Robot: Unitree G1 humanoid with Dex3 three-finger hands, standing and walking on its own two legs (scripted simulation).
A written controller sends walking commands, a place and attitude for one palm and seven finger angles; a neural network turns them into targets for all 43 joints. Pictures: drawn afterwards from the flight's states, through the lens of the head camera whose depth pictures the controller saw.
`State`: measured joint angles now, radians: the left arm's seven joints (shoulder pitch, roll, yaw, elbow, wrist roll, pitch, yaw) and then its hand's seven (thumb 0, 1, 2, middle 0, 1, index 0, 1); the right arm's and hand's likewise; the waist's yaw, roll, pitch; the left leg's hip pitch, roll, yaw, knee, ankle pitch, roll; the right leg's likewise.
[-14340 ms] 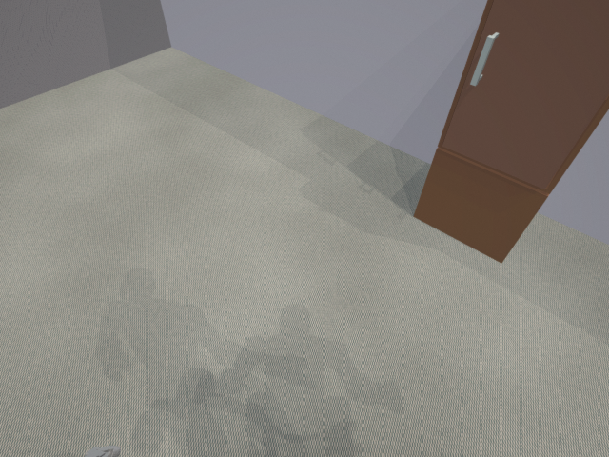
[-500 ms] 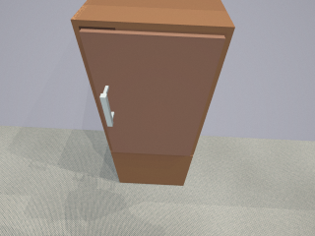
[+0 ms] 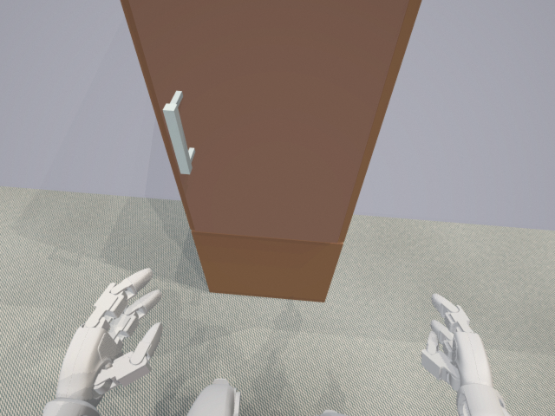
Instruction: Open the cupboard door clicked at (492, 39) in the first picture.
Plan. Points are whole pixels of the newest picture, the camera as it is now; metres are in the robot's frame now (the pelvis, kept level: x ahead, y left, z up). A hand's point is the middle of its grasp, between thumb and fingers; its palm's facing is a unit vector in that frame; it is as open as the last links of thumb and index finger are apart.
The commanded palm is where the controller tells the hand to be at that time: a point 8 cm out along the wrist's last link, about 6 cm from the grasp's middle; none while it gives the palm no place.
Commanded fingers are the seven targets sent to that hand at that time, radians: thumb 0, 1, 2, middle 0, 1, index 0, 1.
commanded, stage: raise the hand with hooked fingers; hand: left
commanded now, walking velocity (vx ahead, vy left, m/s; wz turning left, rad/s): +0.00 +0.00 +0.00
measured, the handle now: (182, 134) +0.55 +0.22 +0.09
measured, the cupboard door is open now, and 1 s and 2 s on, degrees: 0 0 0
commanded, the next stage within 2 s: move the hooked fingers beside the handle in 1.70 s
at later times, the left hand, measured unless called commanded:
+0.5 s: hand (103, 307) +0.24 +0.24 +0.06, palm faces +0.01 -1.00 -0.06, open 11.5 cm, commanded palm +0.21 +0.30 +0.07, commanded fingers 0.00 -0.17 0.44 -0.28 -0.99 -0.28 -0.99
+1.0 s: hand (58, 271) +0.27 +0.30 +0.09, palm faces +0.02 -1.00 -0.04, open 13.8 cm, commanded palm +0.25 +0.35 +0.10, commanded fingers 0.00 -0.50 0.30 -0.30 -1.20 -0.30 -1.20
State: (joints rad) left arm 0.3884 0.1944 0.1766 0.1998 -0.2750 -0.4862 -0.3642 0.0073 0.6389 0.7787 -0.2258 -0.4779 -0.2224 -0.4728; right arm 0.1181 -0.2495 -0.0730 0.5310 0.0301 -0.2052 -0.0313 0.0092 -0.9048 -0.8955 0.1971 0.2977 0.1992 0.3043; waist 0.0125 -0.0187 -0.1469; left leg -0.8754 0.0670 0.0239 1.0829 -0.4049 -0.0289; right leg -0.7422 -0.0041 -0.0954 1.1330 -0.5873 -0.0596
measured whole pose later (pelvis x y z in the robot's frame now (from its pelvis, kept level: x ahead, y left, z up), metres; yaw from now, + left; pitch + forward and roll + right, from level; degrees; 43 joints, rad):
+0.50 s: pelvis +0.00 +0.02 +0.01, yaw -1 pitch +12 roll -1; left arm 0.27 0.29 0.31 0.21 -0.35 -0.41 -0.38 0.01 0.06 0.53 -0.27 -0.85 -0.26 -0.84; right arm 0.30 -0.25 -0.02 0.64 0.04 -0.21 -0.08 0.01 -0.90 -0.90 0.20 0.30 0.20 0.30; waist -0.02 0.03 -0.12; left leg -0.86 0.08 0.03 1.02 -0.38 0.00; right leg -0.71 0.01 -0.09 1.03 -0.53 -0.04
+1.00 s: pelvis +0.00 +0.04 +0.03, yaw +0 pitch +9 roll -3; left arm 0.08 0.38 0.35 0.30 -0.34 -0.28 -0.43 -0.01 -0.46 0.31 -0.30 -1.18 -0.30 -1.17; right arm 0.25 -0.25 0.05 0.55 0.04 -0.20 -0.08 0.01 -0.90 -0.90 0.20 0.30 0.20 0.30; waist 0.00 0.03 -0.09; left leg -0.76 0.05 0.02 0.95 -0.35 0.03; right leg -0.58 0.00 -0.10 0.90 -0.48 0.00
